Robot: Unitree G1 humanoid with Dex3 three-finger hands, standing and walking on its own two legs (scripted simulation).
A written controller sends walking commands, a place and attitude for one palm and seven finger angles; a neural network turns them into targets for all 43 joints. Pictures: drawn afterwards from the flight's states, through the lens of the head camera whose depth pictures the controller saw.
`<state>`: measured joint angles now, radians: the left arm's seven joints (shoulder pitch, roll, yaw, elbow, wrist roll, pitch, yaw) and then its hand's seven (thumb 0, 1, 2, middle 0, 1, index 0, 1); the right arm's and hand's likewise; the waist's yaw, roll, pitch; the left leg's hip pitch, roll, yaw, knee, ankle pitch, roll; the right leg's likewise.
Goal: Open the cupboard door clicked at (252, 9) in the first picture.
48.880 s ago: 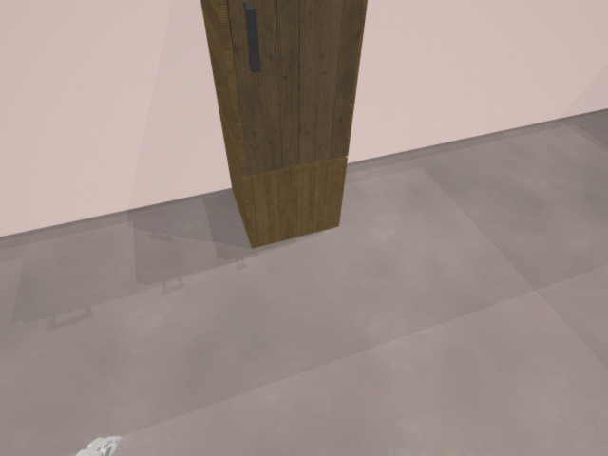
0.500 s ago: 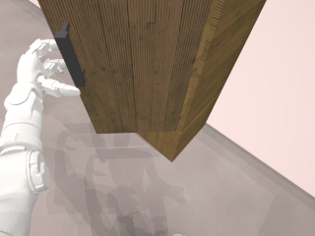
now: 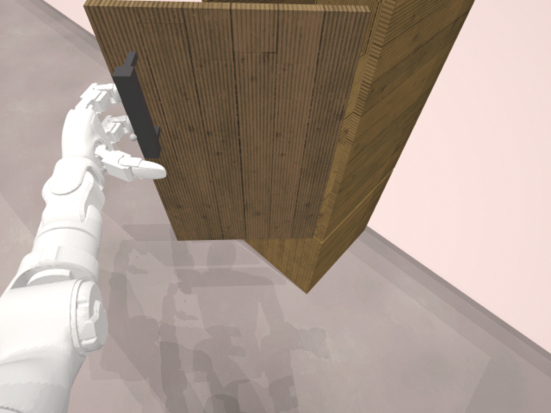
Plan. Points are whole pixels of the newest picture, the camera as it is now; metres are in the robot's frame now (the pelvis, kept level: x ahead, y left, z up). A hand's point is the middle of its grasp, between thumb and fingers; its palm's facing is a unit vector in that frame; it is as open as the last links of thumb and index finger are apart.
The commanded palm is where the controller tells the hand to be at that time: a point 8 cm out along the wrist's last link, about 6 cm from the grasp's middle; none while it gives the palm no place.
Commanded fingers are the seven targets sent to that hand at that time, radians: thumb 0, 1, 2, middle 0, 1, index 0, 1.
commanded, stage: slide the fingers in behind the handle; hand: left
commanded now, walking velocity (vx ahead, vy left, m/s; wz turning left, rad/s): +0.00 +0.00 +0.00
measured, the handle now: (142, 108) +0.54 +0.19 +0.13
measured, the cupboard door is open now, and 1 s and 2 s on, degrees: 45 45 65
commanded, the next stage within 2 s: close the thumb around the handle in 0.52 s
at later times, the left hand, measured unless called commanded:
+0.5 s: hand (148, 130) +0.50 +0.17 +0.13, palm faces +0.03 -1.00 +0.00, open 14.0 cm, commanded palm +0.47 +0.22 +0.13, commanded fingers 0.00 -0.50 0.30 -0.30 -1.20 -0.30 -1.20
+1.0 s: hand (141, 134) +0.49 +0.18 +0.13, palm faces +0.01 -1.00 +0.02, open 9.9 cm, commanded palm +0.46 +0.23 +0.13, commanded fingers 0.00 0.62 0.78 -0.38 -1.32 -0.38 -1.32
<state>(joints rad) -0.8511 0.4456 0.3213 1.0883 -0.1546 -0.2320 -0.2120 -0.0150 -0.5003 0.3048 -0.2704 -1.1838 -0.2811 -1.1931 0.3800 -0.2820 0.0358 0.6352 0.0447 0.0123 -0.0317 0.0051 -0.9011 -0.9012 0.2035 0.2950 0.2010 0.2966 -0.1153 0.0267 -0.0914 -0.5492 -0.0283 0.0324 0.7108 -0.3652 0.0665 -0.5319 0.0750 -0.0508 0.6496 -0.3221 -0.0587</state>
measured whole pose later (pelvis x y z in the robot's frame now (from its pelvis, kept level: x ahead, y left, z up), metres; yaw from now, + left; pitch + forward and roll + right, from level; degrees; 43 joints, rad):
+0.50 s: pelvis -0.01 +0.00 +0.00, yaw -1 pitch +13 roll -2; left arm -0.93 0.47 0.34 1.17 -0.11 -0.28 -0.18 -0.02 -0.50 0.30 -0.29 -1.20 -0.30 -1.20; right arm 0.43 -0.29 0.04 0.66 0.03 -0.02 -0.03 0.01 -0.90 -0.90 0.20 0.29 0.20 0.30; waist -0.15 0.02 -0.08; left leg -0.59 -0.03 0.05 0.73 -0.36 0.07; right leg -0.58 0.08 -0.04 0.67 -0.32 -0.06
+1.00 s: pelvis +0.00 +0.00 +0.00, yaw +0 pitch +13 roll -2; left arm -0.89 0.45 0.32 1.15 -0.15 -0.25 -0.22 -0.01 0.10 0.56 -0.34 -1.26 -0.34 -1.26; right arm 0.40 -0.28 0.04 0.65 0.04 0.00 -0.03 0.01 -0.90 -0.90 0.20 0.29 0.20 0.30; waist -0.12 0.03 -0.10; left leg -0.57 -0.03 0.04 0.72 -0.37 0.07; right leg -0.55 0.08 -0.05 0.66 -0.33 -0.06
